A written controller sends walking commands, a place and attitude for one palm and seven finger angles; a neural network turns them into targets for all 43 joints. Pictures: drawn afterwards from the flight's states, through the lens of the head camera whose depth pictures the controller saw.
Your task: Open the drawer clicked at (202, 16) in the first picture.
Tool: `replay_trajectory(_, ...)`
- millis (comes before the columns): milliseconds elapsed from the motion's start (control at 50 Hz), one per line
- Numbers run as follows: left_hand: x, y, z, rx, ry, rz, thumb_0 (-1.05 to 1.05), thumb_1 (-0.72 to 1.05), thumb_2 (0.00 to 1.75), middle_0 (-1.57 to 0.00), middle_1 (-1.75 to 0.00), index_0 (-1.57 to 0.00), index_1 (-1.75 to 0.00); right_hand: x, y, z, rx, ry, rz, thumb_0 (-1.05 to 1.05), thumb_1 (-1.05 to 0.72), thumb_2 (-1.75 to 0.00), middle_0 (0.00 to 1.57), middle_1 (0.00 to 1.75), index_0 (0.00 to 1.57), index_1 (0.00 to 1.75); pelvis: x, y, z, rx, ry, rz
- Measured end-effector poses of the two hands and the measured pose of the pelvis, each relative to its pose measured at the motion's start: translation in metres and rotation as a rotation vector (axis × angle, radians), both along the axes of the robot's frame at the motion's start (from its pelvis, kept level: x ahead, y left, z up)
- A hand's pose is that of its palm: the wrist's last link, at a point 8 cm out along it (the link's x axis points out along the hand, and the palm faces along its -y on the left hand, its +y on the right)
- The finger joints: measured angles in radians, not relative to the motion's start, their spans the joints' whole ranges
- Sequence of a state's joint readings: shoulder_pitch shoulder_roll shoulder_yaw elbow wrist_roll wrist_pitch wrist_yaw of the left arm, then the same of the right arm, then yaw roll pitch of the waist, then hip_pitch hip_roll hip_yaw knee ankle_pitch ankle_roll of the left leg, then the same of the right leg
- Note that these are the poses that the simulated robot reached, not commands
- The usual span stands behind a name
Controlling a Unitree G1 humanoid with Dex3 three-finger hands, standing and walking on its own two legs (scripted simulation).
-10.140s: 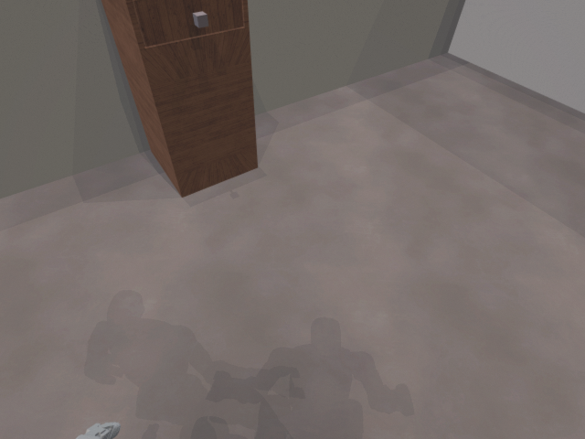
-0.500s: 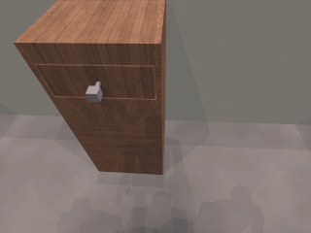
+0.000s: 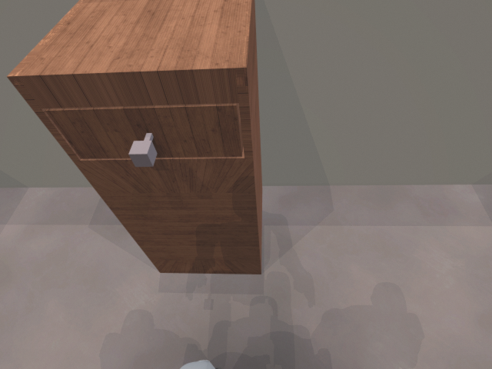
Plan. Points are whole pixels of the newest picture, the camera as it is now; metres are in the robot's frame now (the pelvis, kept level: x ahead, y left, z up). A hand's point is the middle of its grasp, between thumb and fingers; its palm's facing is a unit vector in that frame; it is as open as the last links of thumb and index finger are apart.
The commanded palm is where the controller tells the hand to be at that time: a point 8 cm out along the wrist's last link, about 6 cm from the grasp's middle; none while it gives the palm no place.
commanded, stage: come to a stop and stand still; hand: left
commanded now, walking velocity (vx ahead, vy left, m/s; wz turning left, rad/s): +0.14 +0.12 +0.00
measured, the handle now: (145, 147) +0.51 +0.25 +0.04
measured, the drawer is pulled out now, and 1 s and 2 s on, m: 0.00 0.00 0.00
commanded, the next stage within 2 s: look again from close up in 1.42 s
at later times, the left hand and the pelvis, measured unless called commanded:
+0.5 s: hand out of the picture -0.07 +0.14 -0.14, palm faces +0.15 -0.96 -0.24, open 7.3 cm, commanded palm none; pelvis -0.03 -0.04 +0.03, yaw +2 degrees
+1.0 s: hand out of the picture -0.04 +0.16 -0.16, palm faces +0.09 -0.99 -0.12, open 7.3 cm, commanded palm none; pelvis -0.02 +0.01 +0.02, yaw +2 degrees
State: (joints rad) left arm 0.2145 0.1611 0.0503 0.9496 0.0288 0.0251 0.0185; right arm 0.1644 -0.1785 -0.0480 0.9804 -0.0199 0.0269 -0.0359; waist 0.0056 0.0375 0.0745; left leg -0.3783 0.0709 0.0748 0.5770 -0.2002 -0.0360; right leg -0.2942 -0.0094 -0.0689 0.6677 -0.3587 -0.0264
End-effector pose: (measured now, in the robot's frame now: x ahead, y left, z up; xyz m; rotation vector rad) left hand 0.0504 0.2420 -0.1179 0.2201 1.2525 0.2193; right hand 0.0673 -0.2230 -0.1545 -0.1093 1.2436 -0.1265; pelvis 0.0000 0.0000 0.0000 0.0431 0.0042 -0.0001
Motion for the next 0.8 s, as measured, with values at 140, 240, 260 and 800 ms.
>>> replay_trajectory(140,-0.019,-0.032,0.016,0.001,-0.022,0.018,0.00,0.93,0.89,-0.20,-0.30,-0.20,-0.29,-0.031,-0.024,0.008,0.032,0.064,-0.009,0.01,-0.92,-0.90,0.20,0.30,0.20,0.30,-0.003,-0.024,0.015,0.012,-0.011,0.012)
replay_trajectory(240,-0.042,-0.046,0.019,-0.020,0.011,0.042,0.01,0.94,0.89,-0.20,-0.30,-0.20,-0.30,-0.051,-0.035,0.017,0.027,0.112,-0.005,0.01,-0.91,-0.90,0.20,0.30,0.20,0.30,-0.006,-0.036,0.022,0.020,-0.007,0.012)
replay_trajectory(260,-0.048,-0.048,0.019,-0.024,0.021,0.050,0.01,0.94,0.89,-0.20,-0.30,-0.20,-0.30,-0.054,-0.036,0.018,0.024,0.122,0.000,0.01,-0.91,-0.90,0.20,0.30,0.20,0.30,-0.007,-0.037,0.023,0.021,-0.007,0.014)
replay_trajectory(800,-0.127,-0.043,-0.012,-0.151,0.163,0.150,0.01,0.91,0.89,-0.20,-0.30,-0.20,-0.29,-0.061,-0.003,0.030,-0.051,0.080,0.073,0.00,-0.94,-0.90,0.20,0.30,0.20,0.30,-0.021,-0.004,0.019,-0.035,-0.009,0.040)
